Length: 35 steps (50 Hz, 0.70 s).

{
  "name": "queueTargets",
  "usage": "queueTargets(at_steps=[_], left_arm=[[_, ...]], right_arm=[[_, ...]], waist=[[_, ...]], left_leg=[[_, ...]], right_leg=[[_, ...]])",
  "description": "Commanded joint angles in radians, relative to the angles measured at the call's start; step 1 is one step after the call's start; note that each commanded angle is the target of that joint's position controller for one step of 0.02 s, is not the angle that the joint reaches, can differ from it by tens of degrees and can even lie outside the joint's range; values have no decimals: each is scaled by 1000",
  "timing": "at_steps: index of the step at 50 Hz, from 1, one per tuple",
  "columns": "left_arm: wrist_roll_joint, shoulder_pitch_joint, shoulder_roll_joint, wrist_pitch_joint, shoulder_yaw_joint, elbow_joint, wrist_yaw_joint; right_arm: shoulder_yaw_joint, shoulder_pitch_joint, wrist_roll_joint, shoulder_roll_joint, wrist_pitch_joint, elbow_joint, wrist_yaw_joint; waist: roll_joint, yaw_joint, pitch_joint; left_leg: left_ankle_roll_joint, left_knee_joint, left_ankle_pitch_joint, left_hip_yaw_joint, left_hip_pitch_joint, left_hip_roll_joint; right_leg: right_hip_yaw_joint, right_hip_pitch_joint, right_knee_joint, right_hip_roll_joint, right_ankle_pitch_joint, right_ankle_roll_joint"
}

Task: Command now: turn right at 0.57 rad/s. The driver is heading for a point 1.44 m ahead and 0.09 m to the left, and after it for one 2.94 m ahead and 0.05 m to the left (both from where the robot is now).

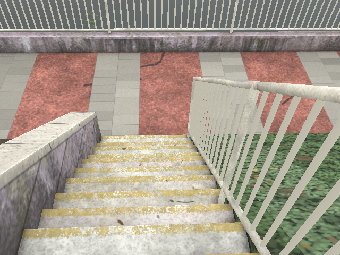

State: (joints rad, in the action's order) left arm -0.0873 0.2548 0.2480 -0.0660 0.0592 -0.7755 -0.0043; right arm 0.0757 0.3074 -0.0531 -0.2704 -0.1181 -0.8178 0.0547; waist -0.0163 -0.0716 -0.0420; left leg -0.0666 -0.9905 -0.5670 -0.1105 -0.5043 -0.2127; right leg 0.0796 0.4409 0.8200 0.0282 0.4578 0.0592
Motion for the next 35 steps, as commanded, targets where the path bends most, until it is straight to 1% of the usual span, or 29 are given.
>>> queueTargets(at_steps=[1, 2, 3, 4, 5, 6, 7, 8, 10, 12, 13, 14, 15, 17, 18, 19, 20, 21, 23, 25, 27, 28, 29, 30, 31, 32, 33, 34, 35], left_arm=[[-59, 498, 289, -49, 100, -41, -14], [-21, 399, 243, -45, 86, -48, -42], [36, 278, 215, -34, 75, -47, -65], [63, 163, 181, -26, 59, -29, -82], [24, 152, 99, -20, 32, -78, -93], [13, 124, 71, -23, 12, -91, -87], [5, 134, 52, -34, -3, -104, -69], [-5, 151, 81, -42, -3, -128, -52], [-12, 247, 70, -70, -16, -205, -25], [-25, 317, 74, -85, -26, -266, -27], [-6, 335, 64, -95, -33, -273, -21], [-6, 354, 60, -96, -40, -292, -22], [-20, 455, -2, -96, -56, -353, 4], [-23, 594, -47, -89, -69, -402, 14], [3, 563, -65, -84, -83, -356, 19], [5, 439, -54, -76, -86, -297, 8], [-11, 344, -3, -61, -85, -262, -20], [-23, 280, 37, -55, -75, -234, -38], [-10, 252, 48, -65, -79, -219, -38], [18, 290, 82, -65, -70, -221, -19], [9, 243, 111, -45, -66, -204, -22], [2, 190, 129, -22, -65, -188, -33], [-5, 192, 120, -2, -73, -197, -69], [-33, 307, 90, 0, -68, -257, -122], [15, 429, 15, -11, -56, -266, -146], [54, 480, 15, -13, -53, -228, -145], [58, 360, 46, -2, -59, -126, -113], [29, 232, 2, -2, -83, -103, -83], [20, 234, -27, -5, -100, -116, -61]], right_arm=[[-12, -268, 74, -8, -29, 248, 1], [-4, -271, 70, -54, -24, 241, 0], [11, -177, 31, -126, -11, 184, 0], [21, -49, -11, -164, 14, 101, -3], [-16, 89, -67, -82, 46, 35, -44], [-38, 93, -99, -31, 67, 19, -84], [-51, 74, -88, -11, 75, 23, -107], [-50, 36, -64, -38, 75, 26, -126], [-64, -6, -28, -42, 73, 43, -138], [-82, -51, -43, -37, 66, 55, -133], [-87, -59, -62, -43, 69, 54, -135], [-87, -93, -68, -43, 70, 49, -142], [-108, -185, -68, -8, 77, 71, -146], [-118, -242, -50, 13, 81, 47, -140], [-115, -229, -56, -2, 79, 21, -143], [-113, -205, -54, -21, 75, 4, -148], [-118, -156, -54, 3, 77, 0, -156], [-116, -126, -50, -13, 83, 0, -160], [-107, -75, -47, -50, 89, 6, -143], [-119, -127, -30, -49, 91, 24, -135], [-115, -153, -25, -54, 93, 32, -134], [-99, 20, -11, -85, 88, -50, -137], [-55, 274, -9, -143, 68, -140, -135], [-12, 480, -23, -206, 53, -227, -141], [1, 541, -45, -251, 47, -216, -156], [4, 488, -41, -296, 52, -201, -162], [22, 413, -32, -292, 64, -199, -170], [-26, 312, -56, -118, 61, -207, -158], [-54, 273, -71, -27, 57, -213, -151]], waist=[[-6, 292, -119], [-29, 227, -37], [-31, 126, -21], [-41, 32, 13], [-46, -15, 55], [-20, -17, 106], [-14, -5, 76], [6, 17, 58], [-28, 50, 56], [-54, 81, 68], [-59, 107, 54], [-88, 125, 71], [-92, 199, 104], [-104, 257, 106], [-62, 253, 92], [-44, 206, 117], [-53, 153, 124], [-64, 124, 161], [-65, 81, 175], [-65, 144, 210], [-90, 147, 193], [-26, 78, 147], [3, -9, 89], [111, -46, -9], [268, 0, -98], [242, 59, -136], [221, 4, -65], [55, 30, 60], [-25, 66, 113]], left_leg=[[-17, -320, -241, 295, -764, 300], [-12, -338, -153, 316, -809, 227], [-1, -346, -41, 281, -740, 175], [7, -399, 65, 255, -560, 126], [37, -477, 282, 236, -428, 131], [57, -535, 367, 195, -405, 145], [58, -558, 383, 174, -416, 157], [56, -562, 391, 162, -402, 165], [57, -529, 434, 160, -401, 167], [59, -508, 401, 152, -445, 182], [52, -386, 505, 181, -487, 192], [54, -359, 510, 165, -506, 193], [40, -173, 683, 285, -801, 134], [35, -50, 690, 301, -980, 135], [41, 75, 858, 256, -831, 147], [67, 205, 1073, 201, -523, 148], [77, 155, 1106, 121, -140, 155], [56, 73, 1019, 107, 84, 156], [20, 87, 832, 117, 208, 157], [20, 390, 667, 134, 79, 156], [67, 598, 601, 125, 112, 161], [94, 806, 817, 165, 258, 106], [108, 808, 851, 72, 505, 119], [186, 682, 872, 120, 796, 75], [329, 310, 1350, 206, 1063, -24], [401, 331, 1494, 361, 1047, -121], [511, 486, 942, 632, 948, -233], [430, 555, 438, 635, 795, -242], [387, 573, 310, 555, 604, -168]], right_leg=[[-753, -791, -289, -419, -1272, 322], [-731, -699, -294, -447, -1150, 331], [-682, -517, -315, -403, -853, 317], [-565, -248, -327, -344, -630, 278], [-486, -17, -342, -240, -325, 221], [-486, 124, -379, -176, -20, 191], [-492, 142, -386, -153, 100, 201], [-477, 151, -375, -144, 125, 204], [-494, 124, -330, -109, 104, 211], [-520, 51, -252, -97, 62, 220], [-528, -43, -225, -94, 60, 229], [-548, -63, -194, -101, 56, 241], [-645, -362, -110, -159, 45, 249], [-736, -544, -27, -161, 45, 269], [-677, -398, -2, -123, 55, 268], [-575, -71, 2, -70, 98, 256], [-484, 300, -83, -62, 250, 253], [-482, 540, -123, -61, 408, 246], [-503, 556, -66, -57, 449, 231], [-568, 258, 26, -65, 357, 234], [-595, 94, 148, -81, 73, 209], [-578, 60, 350, -67, 59, 168], [-522, 144, 554, -19, -47, 140], [-403, 295, 866, 64, -203, 66], [-253, 672, 1298, 198, 295, 4], [-195, 846, 1438, 165, 238, -8], [-191, 1027, 1440, 115, 197, -43], [-291, 1134, 1318, -16, -19, -3], [-310, 1073, 1218, -72, -166, 34]])
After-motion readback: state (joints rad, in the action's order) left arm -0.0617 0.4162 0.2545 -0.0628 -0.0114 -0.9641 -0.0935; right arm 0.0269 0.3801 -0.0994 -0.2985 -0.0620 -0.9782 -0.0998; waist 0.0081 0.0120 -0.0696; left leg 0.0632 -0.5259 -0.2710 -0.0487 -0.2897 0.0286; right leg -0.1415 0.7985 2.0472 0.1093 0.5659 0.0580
